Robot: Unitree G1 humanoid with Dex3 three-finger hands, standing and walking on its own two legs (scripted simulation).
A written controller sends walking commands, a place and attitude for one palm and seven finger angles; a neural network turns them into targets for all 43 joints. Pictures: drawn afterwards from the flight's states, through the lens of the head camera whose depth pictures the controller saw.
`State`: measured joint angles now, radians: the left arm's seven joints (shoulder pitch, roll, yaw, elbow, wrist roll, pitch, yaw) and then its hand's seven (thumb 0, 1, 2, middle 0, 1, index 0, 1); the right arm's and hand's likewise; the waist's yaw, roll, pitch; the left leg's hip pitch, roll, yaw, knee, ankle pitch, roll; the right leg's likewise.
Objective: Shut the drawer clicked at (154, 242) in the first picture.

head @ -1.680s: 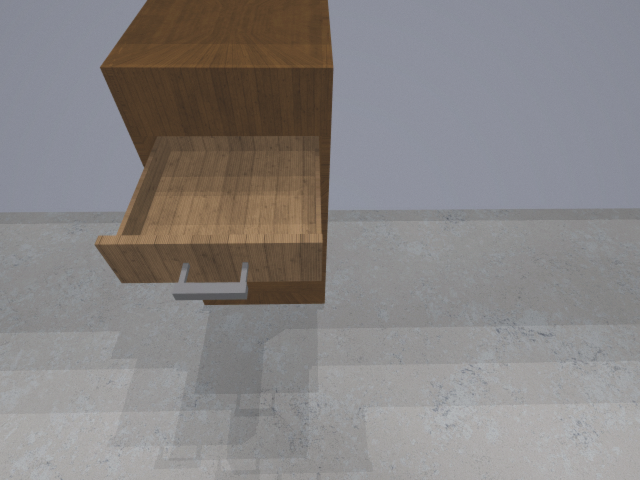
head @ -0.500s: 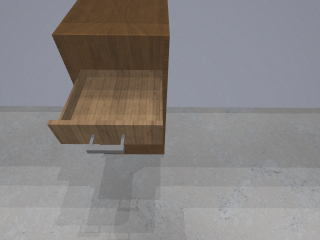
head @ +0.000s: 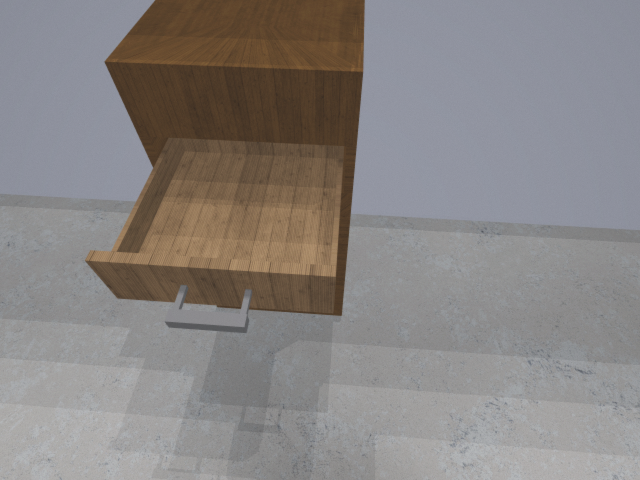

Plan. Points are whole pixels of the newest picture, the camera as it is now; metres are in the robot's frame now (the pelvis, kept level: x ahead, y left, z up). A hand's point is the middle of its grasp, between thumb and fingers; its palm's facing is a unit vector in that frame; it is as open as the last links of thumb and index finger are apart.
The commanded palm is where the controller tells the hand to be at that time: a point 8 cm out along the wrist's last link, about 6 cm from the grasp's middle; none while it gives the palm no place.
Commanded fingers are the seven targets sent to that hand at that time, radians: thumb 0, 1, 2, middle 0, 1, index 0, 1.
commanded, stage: come to a stop and stand still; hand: left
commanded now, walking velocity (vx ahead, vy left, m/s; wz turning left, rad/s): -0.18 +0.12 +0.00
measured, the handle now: (211, 307) +0.37 +0.19 -0.08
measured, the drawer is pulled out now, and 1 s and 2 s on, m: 0.30 0.30 0.30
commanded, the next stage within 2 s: look again from close up in 1.20 s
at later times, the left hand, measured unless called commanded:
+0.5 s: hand out of the picture +0.05 +0.18 -0.15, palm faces +0.01 -0.97 -0.22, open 7.3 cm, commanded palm none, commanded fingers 0.00 0.90 0.90 -0.20 -0.30 -0.20 -0.30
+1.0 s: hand out of the picture +0.00 +0.22 -0.15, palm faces -0.05 -0.98 -0.20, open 7.4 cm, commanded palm none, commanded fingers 0.00 0.90 0.90 -0.20 -0.30 -0.20 -0.30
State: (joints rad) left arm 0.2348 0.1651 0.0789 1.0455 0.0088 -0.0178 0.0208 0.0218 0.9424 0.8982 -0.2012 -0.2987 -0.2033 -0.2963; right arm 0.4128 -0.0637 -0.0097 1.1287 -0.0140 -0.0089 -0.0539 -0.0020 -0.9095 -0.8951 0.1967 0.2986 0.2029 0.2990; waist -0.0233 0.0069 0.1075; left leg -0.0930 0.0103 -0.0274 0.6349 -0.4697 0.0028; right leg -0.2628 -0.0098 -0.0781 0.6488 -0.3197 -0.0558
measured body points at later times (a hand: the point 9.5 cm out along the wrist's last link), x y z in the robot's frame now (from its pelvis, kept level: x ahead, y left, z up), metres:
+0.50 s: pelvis +0.00 +0.00 +0.02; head +0.04 -0.01 +0.47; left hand +0.05 +0.23 -0.13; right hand +0.06 -0.23 -0.14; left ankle -0.02 +0.12 -0.72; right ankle -0.01 -0.09 -0.72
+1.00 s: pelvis -0.03 +0.04 +0.02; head -0.03 +0.04 +0.47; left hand +0.00 +0.27 -0.14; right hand -0.07 -0.18 -0.14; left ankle -0.02 +0.13 -0.72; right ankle -0.01 -0.09 -0.72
